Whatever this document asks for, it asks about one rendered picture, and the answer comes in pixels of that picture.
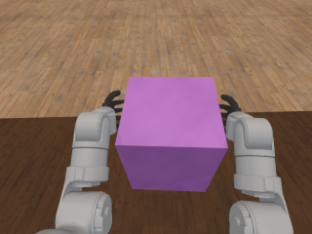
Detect left robot hand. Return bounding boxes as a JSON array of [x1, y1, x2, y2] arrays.
[[102, 90, 125, 129]]

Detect left robot upper arm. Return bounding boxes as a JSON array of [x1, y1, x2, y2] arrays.
[[35, 191, 112, 234]]

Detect carton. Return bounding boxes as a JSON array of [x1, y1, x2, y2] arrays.
[[115, 76, 228, 192]]

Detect right robot upper arm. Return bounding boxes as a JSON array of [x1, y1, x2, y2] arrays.
[[229, 200, 293, 234]]

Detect robot right forearm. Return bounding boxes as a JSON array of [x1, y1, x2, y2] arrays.
[[225, 111, 293, 234]]

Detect robot left forearm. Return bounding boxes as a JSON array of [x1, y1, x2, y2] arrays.
[[55, 106, 117, 227]]

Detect right robot hand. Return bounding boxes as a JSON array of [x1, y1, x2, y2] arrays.
[[219, 95, 242, 133]]

